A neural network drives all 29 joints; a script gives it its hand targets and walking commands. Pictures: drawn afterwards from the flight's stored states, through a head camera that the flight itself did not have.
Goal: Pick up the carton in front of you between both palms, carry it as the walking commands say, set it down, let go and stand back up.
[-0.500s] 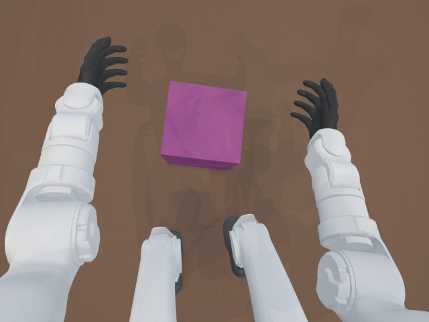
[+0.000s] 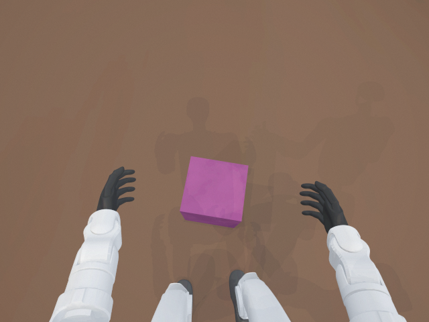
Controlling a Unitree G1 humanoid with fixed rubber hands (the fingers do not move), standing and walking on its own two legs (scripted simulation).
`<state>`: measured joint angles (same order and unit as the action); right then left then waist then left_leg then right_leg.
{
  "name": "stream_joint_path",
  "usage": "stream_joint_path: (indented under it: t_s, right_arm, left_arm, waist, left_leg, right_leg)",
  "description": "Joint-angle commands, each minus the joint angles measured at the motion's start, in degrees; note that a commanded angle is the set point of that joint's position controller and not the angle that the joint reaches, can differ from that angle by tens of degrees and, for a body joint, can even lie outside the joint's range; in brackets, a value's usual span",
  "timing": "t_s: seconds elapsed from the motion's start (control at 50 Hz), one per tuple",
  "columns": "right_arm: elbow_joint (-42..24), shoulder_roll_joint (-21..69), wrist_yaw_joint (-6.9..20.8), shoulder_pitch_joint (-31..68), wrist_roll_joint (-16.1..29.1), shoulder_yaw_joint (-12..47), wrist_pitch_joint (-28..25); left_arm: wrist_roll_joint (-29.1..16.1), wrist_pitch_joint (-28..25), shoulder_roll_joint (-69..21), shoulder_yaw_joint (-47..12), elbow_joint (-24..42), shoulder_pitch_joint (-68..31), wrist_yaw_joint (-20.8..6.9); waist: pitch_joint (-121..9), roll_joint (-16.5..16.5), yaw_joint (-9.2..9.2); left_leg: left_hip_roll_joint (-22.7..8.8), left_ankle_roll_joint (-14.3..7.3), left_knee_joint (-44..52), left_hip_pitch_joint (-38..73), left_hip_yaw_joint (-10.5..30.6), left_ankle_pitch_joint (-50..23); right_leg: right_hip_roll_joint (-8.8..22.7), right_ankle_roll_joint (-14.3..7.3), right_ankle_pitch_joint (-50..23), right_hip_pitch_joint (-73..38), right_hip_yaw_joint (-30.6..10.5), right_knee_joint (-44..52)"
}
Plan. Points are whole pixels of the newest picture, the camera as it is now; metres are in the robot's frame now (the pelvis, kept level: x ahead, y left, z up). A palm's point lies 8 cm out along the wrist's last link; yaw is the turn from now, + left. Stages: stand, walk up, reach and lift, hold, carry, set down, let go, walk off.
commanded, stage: let go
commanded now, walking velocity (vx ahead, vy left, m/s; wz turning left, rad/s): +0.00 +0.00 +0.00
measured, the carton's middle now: (214, 195) +0.46 -0.03 -0.59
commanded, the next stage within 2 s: stand in 0.92 s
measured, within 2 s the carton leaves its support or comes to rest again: neither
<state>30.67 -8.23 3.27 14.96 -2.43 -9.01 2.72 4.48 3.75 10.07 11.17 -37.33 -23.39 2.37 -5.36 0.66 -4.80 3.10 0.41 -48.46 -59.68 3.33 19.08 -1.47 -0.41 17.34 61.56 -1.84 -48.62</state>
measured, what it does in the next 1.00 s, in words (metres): rises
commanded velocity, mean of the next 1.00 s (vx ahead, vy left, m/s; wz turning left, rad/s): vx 0.00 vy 0.00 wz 0.00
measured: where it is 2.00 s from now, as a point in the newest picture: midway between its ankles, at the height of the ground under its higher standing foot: (212, 314)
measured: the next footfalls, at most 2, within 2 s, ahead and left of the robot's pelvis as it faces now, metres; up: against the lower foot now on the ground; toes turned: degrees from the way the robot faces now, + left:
none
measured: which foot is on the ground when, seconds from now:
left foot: down 0.00-1.00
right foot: down 0.00-1.00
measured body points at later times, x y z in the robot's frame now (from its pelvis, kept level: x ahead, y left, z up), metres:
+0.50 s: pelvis +0.06 +0.01 +0.06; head +0.09 +0.01 +0.51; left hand +0.25 +0.23 -0.02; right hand +0.21 -0.23 -0.02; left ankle +0.02 +0.12 -0.68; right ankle +0.03 -0.11 -0.68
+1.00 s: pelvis +0.04 +0.01 +0.05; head +0.03 +0.01 +0.50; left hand +0.21 +0.24 -0.02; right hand +0.20 -0.24 -0.02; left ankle +0.02 +0.12 -0.68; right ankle +0.03 -0.11 -0.68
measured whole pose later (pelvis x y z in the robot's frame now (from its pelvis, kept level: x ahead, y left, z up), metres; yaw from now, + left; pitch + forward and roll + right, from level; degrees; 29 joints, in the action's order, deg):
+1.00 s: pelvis +0.04 +0.01 +0.05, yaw -2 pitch -4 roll +0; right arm 25.2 -13.6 0.5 -11.8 -1.7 -1.4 10.6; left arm 1.0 5.2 12.7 0.9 -28.6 12.5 -0.9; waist 3.6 -0.3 0.0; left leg 1.5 -0.7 -28.6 -6.3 2.1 18.0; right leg -2.0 -0.2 15.8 8.5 -3.2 -28.6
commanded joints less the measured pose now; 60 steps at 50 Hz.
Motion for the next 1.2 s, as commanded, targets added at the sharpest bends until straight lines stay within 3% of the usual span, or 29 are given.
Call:
stream_joint_path:
  t_s: [0.0,0.12,0.18,0.38,0.58,0.7,0.72,0.76,0.82,0.9,0.92,0.94,1.0,1.1,1.18]
  right_arm:
    - [-4.0,-4.8,0.8,-7.5,2.6,3.6,-2.3]
    - [-9.8,-6.0,0.2,-19.0,4.1,5.3,-3.4]
    - [-12.3,-6.8,0.2,-22.7,4.5,6.1,-3.7]
    - [-11.1,-9.1,0.6,-28.0,4.1,6.4,-1.2]
    - [-10.9,-9.8,0.6,-27.0,1.1,4.4,2.9]
    - [-11.4,-9.6,1.0,-25.9,0.6,4.1,4.5]
    - [-14.8,-10.8,-0.4,-23.0,0.4,3.8,7.3]
    - [-14.2,-10.9,-1.2,-24.6,0.4,4.6,8.5]
    - [-13.8,-10.2,-1.5,-24.7,1.1,5.8,9.4]
    - [-14.0,-9.7,-1.8,-23.5,1.0,6.1,10.5]
    - [-6.3,-15.6,-4.2,-21.3,0.4,4.4,5.4]
    - [-5.2,-15.6,-4.9,-23.0,0.1,4.4,3.0]
    - [-2.5,-15.8,-4.7,-23.6,-0.2,4.4,-0.3]
    - [1.6,-16.6,-4.1,-22.7,0.0,4.6,-2.5]
    - [4.4,-17.8,-4.3,-23.2,0.1,4.8,-3.0]
  left_arm:
    - [-1.2,-3.0,5.3,-1.0,6.3,2.4,-1.0]
    - [-1.5,-4.6,6.4,-2.6,8.9,15.7,-2.3]
    - [-1.9,-5.1,6.3,-3.4,10.3,21.1,-2.6]
    - [-2.7,-2.8,6.4,-5.8,13.8,33.1,-4.2]
    - [-4.7,1.4,6.7,-8.3,17.7,34.0,-6.3]
    - [-4.3,3.0,6.9,-7.9,18.6,33.2,-6.3]
    - [-5.9,1.2,7.1,-7.8,15.7,35.5,-5.2]
    - [-5.2,1.0,7.1,-7.5,16.0,36.0,-4.2]
    - [-5.0,1.4,7.2,-8.0,17.0,34.2,-3.9]
    - [-5.0,2.1,7.2,-8.2,16.4,33.1,-4.2]
    - [-1.9,0.2,14.5,-6.3,9.1,35.8,-2.1]
    - [-1.4,-0.8,15.8,-6.1,8.3,36.1,-1.4]
    - [-1.3,-2.5,15.1,-6.4,7.7,33.3,-1.3]
    - [-1.9,-3.9,14.7,-6.6,4.5,32.6,-1.7]
    - [-2.2,-4.1,16.0,-6.5,2.2,33.1,-1.5]
  waist:
    - [-23.1,0.1,-0.21]
    - [-20.3,0.3,0.42]
    - [-16.5,0.3,1.07]
    - [-1.5,-2.6,4.08]
    - [5.9,-0.1,3.87]
    - [7.9,-0.7,3.96]
    - [4.7,-0.4,4.16]
    - [5.4,-2.5,4.95]
    - [7.4,-4.0,4.83]
    - [10.0,-3.3,4.74]
    - [10.2,-5.7,6.49]
    - [9.2,-3.9,5.77]
    - [7.8,-0.7,4.72]
    - [3.2,0.2,4.94]
    - [1.7,0.4,5.05]
  left_leg:
    - [0.2,-0.1,9.3,18.8,-2.6,-6.9]
    - [0.4,-0.1,14.1,28.7,-2.4,-12.6]
    - [0.4,0.0,17.2,34.0,-2.0,-15.4]
    - [-1.1,0.7,25.6,49.5,-1.4,-20.8]
    - [-2.1,0.6,28.0,52.9,-1.1,-18.1]
    - [-2.0,0.4,27.8,52.7,-1.3,-15.9]
    - [-2.4,0.3,26.0,55.4,-1.0,-20.1]
    - [-2.3,0.6,25.4,55.4,-0.9,-21.9]
    - [-2.3,0.4,26.1,53.4,-1.0,-18.2]
    - [-2.1,-0.1,26.8,51.3,-1.8,-12.8]
    - [-4.0,0.8,24.6,44.5,0.6,-5.4]
    - [-3.6,0.3,24.9,44.9,0.6,-0.9]
    - [-4.7,-0.5,24.0,47.5,2.7,2.1]
    - [-5.8,-0.7,22.6,49.4,3.3,-9.2]
    - [-6.2,-0.6,22.1,51.1,3.5,-14.8]
  right_leg:
    - [0.8,2.0,-16.4,-34.1,-0.6,8.2]
    - [1.2,2.5,-28.8,-48.3,-2.1,12.6]
    - [1.3,2.6,-31.5,-52.0,-2.1,15.6]
    - [-0.3,2.1,-25.3,-54.5,-0.5,24.6]
    - [-1.7,1.5,-16.1,-56.4,1.2,25.8]
    - [-1.6,1.3,-13.2,-57.4,1.5,25.4]
    - [-3.2,1.5,-12.0,-56.2,2.1,23.8]
    - [-3.1,1.2,-11.2,-55.4,2.0,23.5]
    - [-2.7,1.1,-9.4,-55.1,1.6,23.7]
    - [-2.3,1.1,-7.9,-55.1,1.4,24.2]
    - [2.4,1.8,-7.2,-48.6,-1.5,24.2]
    - [3.3,1.7,-4.3,-48.8,-2.9,24.8]
    - [3.9,0.4,3.5,-45.0,-4.5,26.4]
    - [4.3,0.0,-8.4,-48.8,-4.1,24.4]
    - [5.0,-0.2,-13.1,-49.9,-4.3,23.7]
